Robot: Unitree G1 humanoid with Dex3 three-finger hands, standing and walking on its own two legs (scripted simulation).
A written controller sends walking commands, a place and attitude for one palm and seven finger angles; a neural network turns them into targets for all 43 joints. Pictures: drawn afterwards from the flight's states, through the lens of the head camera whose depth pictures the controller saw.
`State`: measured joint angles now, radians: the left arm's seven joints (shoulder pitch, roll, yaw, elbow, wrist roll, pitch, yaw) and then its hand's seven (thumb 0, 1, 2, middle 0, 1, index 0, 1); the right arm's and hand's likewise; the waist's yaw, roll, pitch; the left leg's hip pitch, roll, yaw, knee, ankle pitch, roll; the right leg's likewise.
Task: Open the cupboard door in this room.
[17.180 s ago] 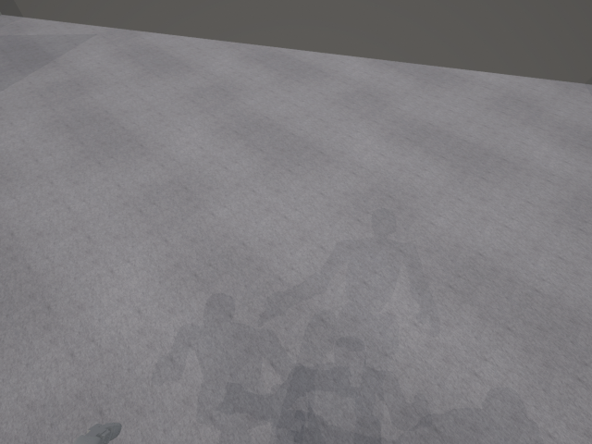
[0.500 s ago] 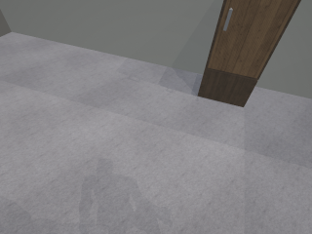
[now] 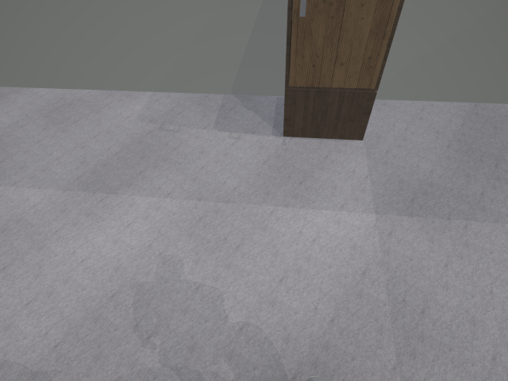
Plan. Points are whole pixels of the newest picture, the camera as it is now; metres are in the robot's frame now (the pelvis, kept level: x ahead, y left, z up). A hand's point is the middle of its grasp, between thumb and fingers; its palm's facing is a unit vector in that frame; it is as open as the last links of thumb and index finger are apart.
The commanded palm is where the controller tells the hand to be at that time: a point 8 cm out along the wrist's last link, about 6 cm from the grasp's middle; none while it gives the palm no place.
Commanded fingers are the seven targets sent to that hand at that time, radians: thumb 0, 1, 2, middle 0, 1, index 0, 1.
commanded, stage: stand and wait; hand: left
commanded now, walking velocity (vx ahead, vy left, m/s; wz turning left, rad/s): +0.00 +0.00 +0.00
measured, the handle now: out of the picture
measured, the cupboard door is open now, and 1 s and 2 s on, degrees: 0 0 0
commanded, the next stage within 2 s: turn or walk to find it in 0.04 s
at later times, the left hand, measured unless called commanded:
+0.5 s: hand out of the picture +0.03 +0.19 -0.17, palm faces +0.09 -0.98 -0.15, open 7.3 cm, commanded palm none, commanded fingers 0.00 0.90 0.90 -0.20 -0.30 -0.20 -0.30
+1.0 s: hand (219, 278) +0.34 +0.09 -0.16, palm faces -0.10 -0.97 -0.22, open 7.3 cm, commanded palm none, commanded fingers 0.00 0.90 0.90 -0.20 -0.30 -0.20 -0.30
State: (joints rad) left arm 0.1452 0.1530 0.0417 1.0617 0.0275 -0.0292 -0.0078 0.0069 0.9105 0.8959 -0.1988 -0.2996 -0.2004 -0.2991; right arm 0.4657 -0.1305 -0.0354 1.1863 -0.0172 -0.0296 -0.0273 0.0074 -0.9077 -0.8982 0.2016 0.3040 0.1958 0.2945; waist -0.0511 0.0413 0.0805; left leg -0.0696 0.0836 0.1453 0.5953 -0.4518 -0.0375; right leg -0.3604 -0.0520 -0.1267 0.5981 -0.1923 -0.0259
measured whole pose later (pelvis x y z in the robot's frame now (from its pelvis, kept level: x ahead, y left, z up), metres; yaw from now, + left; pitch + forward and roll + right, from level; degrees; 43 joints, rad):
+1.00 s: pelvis +0.22 -0.07 +0.00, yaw -5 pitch -1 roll +1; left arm 0.09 0.14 0.04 1.04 0.02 -0.07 0.01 0.00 0.91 0.90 -0.20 -0.30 -0.20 -0.30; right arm 0.36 -0.14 -0.05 1.15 0.00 -0.01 -0.02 0.01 -0.91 -0.90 0.20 0.30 0.20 0.29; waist -0.03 0.04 0.13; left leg -0.28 0.10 0.07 1.18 -0.50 -0.04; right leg -0.39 -0.05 -0.17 0.63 -0.22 -0.07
